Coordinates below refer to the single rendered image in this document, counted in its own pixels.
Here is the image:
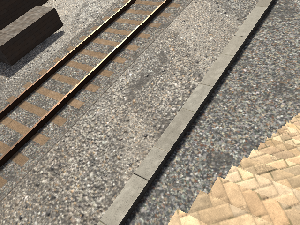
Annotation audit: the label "stairs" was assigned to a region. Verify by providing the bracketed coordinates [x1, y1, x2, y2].
[168, 112, 300, 225]

